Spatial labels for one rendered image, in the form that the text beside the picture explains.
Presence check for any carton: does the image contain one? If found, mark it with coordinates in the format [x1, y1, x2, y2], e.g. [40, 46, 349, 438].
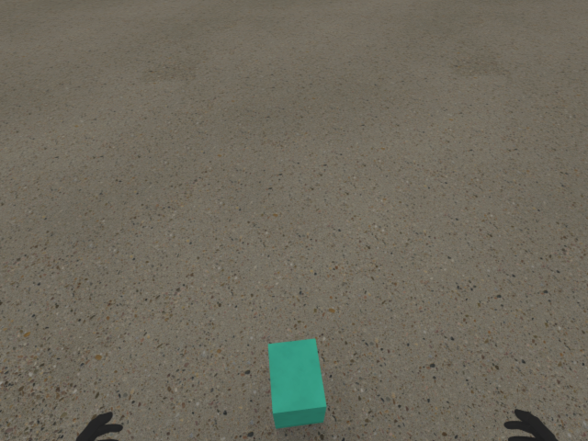
[268, 338, 326, 429]

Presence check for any robot right hand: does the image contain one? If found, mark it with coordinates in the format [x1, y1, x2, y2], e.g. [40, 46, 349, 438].
[504, 409, 559, 441]

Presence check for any robot left hand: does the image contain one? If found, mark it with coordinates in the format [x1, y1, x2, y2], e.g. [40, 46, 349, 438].
[76, 412, 123, 441]

